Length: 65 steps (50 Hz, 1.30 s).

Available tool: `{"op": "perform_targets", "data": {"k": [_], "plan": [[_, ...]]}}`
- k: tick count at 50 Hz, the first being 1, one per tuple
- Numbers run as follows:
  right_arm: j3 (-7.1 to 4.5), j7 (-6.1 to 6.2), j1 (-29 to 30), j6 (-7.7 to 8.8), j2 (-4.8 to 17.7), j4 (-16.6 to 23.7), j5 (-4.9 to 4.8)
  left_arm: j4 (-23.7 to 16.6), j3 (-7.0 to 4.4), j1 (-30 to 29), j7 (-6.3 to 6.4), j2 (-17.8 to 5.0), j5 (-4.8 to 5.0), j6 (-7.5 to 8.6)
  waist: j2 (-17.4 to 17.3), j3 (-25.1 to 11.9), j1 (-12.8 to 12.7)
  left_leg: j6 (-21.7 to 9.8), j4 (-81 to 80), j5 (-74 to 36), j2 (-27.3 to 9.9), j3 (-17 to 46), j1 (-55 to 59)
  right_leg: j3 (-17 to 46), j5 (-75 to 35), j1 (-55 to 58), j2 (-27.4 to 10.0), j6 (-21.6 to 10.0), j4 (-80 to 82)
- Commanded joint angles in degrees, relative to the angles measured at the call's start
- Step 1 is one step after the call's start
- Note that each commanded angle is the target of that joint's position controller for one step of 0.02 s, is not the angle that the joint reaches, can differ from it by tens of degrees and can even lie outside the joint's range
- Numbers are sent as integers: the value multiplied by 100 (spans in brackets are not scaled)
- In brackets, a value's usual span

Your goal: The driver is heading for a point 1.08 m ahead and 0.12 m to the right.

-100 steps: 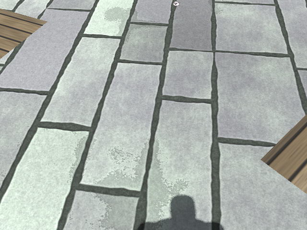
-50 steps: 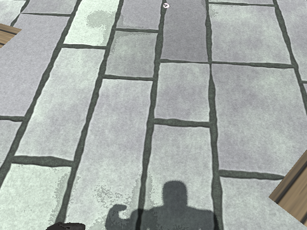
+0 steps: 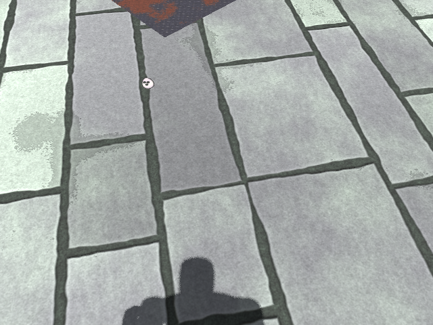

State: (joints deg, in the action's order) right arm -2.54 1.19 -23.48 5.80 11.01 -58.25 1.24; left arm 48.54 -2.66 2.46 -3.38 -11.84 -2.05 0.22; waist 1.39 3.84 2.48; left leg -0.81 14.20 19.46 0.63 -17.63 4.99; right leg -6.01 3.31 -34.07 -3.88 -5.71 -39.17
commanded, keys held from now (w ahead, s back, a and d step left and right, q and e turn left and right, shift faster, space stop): w+e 0.34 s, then w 0.66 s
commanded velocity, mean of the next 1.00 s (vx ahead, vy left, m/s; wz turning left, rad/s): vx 0.50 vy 0.00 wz -0.32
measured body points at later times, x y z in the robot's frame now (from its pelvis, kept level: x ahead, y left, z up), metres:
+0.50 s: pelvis +0.27 -0.05 +0.01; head +0.30 -0.08 +0.46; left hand +0.31 +0.22 -0.12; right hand +0.39 -0.33 -0.11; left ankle +0.47 +0.07 -0.68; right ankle +0.16 -0.07 -0.73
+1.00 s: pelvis +0.55 -0.09 +0.01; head +0.57 -0.09 +0.46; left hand +0.76 +0.09 -0.11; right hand +0.44 -0.32 -0.12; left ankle +0.52 +0.00 -0.73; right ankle +0.62 -0.27 -0.68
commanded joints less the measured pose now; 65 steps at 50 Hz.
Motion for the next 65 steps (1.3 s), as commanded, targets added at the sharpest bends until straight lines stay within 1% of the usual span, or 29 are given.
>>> {"op": "perform_targets", "data": {"k": [1, 3, 4, 5, 6, 7, 9, 10, 12, 16, 27, 30, 32, 33, 34, 35, 36, 38, 42, 48, 54, 56, 58, 59, 60, 61, 62, 63, 65], "plan": [[-200, 80, -123, -43, 988, 203, 17, -392, -81, -147, 8, -355, -29, 59, -673, 30, -239, -570, 414, -5316, -1683, 267, 112, -344, 630, 402, 393, -297, 250], [-258, 81, -63, -165, 1169, 248, 28, -175, -193, 698, 64, -538, -27, 88, -732, -473, -588, -547, 1877, -6199, -1690, 186, 174, -439, 1169, 1318, 814, -560, 462], [-268, 51, 4, -218, 1207, 318, 8, 79, -297, 1521, 125, -705, -60, 145, -520, -926, -960, -410, 3176, -5502, -1609, 101, -342, -293, 994, 2449, 944, -738, 960], [-216, 24, -14, -219, 991, 514, 10, 210, -475, 2185, 212, -1253, -120, 176, 98, -1485, -1183, -223, 4935, -3153, -1401, 121, -1660, 1227, 1611, 3811, -158, -1058, 1207], [-158, -114, 17, -156, 556, 1019, -94, 42, -593, 1898, 239, -1829, -19, 114, 1416, -1827, -743, 147, 6993, 1283, 46, 756, -4205, 4648, 1633, 5195, -1597, -2024, 2103], [-211, -136, 825, -83, 973, 1161, -25, 32, -557, 1970, 278, -1686, 69, 28, 230, -1479, -968, 78, 7034, 837, -223, 1808, -4917, 4410, 1311, 4992, -1518, -1835, 2449], [-170, -135, 858, 36, 840, 1138, -94, 64, -415, 1422, 334, -1137, 123, 83, -379, -445, -473, 17, 6047, -94, -693, 1876, -4600, 3039, -97, 3599, -1140, -1383, 2501], [-178, -116, 789, -44, 814, 1107, 14, 29, -366, 1210, 349, -988, 181, 133, -497, -338, -264, 59, 5701, -174, -796, 1913, -4214, 2568, -572, 3131, -841, -1192, 2563], [-156, -131, 583, -263, 719, 1114, 159, 20, -310, 1191, 353, -896, 219, 274, -185, -450, -64, 212, 5348, -122, -817, 1919, -3724, 2218, -1459, 2737, -590, -1188, 2557], [-139, -206, 1293, -428, 691, 1407, 157, 84, -344, 1674, 340, -1115, 223, 363, -99, -277, -226, 412, 4482, -776, -776, 1748, -4164, 2042, -1380, 2644, -269, -1004, 2735], [22, -325, 3007, -314, 664, 2050, 52, 376, -192, 2758, 449, -990, 109, 384, 242, 19, -865, 14, 2144, -1888, -319, 1465, -4446, 2004, -2450, 4041, -425, -565, 2547], [-40, -270, 2314, -245, 852, 1907, 28, 364, -199, 2442, 489, -1163, 80, 424, 354, -142, -415, -317, 1663, -1324, 14, 1408, -3210, 1863, -3960, 3982, -503, -368, 1995], [-163, -132, 796, -165, 1090, 1455, 20, 377, -204, 2252, 444, -1245, 74, 450, 205, -902, 297, -583, 1202, -1388, 126, 1429, -1371, 1599, -4404, 3652, -234, -221, 294], [-255, -37, -130, -129, 1441, 1311, 151, 223, -132, 2270, 413, -1003, 116, 484, -257, -1594, 601, -860, 1211, -842, -964, 2596, 68, 1450, -2666, 2643, 55, -159, -1234], [-401, -69, -310, -161, 1995, 1246, 240, 238, -53, 3151, 381, -467, 336, 461, -1655, -2193, 177, -1802, 737, -794, -2555, 5462, 1396, 969, 2074, 732, 1213, 126, -3355], [-331, -151, 82, -238, 1522, 1244, 7, 305, -130, 2859, 414, -1005, 114, 442, -850, -1752, 93, -1784, 204, -144, -2405, 6071, 789, 1340, 2378, 163, 970, 24, -3810], [-230, -172, 685, -238, 1125, 1341, -43, 188, -143, 2301, 386, -996, 83, 436, -436, -794, -78, -1633, 92, -9, -2181, 5008, -118, 1339, 1864, 5, 658, 30, -3668], [-120, -180, 916, -163, 774, 1255, 12, 77, -102, 1858, 307, -823, 51, 405, -260, -259, -221, -1303, -182, -1017, -1618, 3779, -1040, 1209, 1492, 211, 323, 60, -3091], [-102, -195, 510, 1, 803, 898, -74, 69, -34, 1886, 186, -584, -45, 233, -563, -260, -431, -1222, -487, -2139, -1285, 2888, -1401, 916, 1283, 394, 112, 257, -2496], [-107, -206, 25, -7, 877, 634, -100, -421, 99, 349, 115, -411, 2, 232, -517, 13, -137, -1051, -775, -2488, -946, 2192, -1208, 425, 75, -102, -130, 526, -666], [-120, -152, -408, -45, 993, 412, -45, -668, 128, -446, 148, -482, 46, 275, -579, 42, 68, -957, -425, -3187, -1230, 2151, -471, 267, -34, 212, 88, 362, 500], [-128, -113, -379, -81, 1042, 366, -24, -690, 90, -373, 178, -559, 33, 321, -577, 33, -46, -912, -49, -3758, -1341, 2296, -298, 307, 373, 535, 205, 237, 750], [-141, -99, -188, -117, 1118, 374, -41, -345, -10, 711, 254, -717, -10, 421, -433, -475, -572, -760, 1190, -4675, -1130, 2177, -433, 240, 492, 1959, 483, 52, 1367], [-100, -109, -136, -109, 1003, 455, -84, -72, -115, 1669, 329, -1004, -114, 501, -166, -1097, -927, -646, 2364, -3912, -842, 2000, -1192, 687, 469, 3399, 37, -145, 1437], [42, -146, -376, -92, 461, 739, -265, -49, -259, 2367, 413, -1591, -260, 523, 806, -1952, -995, -394, 4286, -1378, -182, 1588, -2925, 2768, 1183, 5098, -1667, -571, 1689], [-57, -93, -656, -150, 711, 666, -224, -7, -316, 2288, 374, -1673, -79, 411, 1179, -2209, -833, -412, 5321, 1069, 254, 1762, -3776, 4194, 1343, 5075, -2278, -900, 2279], [-152, -72, -328, -216, 988, 619, -114, -106, -209, 1757, 345, -1218, 15, 369, 436, -1351, -640, -468, 5599, 698, -137, 2092, -4028, 3484, 1729, 4326, -1983, -759, 2374], [-127, -121, -46, -215, 818, 654, -95, -161, -115, 1328, 326, -844, 54, 399, 243, -683, -523, -452, 5444, 260, -345, 2103, -4021, 2737, 1583, 3539, -1709, -625, 2645], [-146, -204, 83, -332, 674, 647, 10, -90, -32, 1089, 355, -532, 77, 481, 305, -183, -262, -393, 5056, -176, -580, 2081, -3688, 1673, 943, 2692, -1179, -198, 3016]]}}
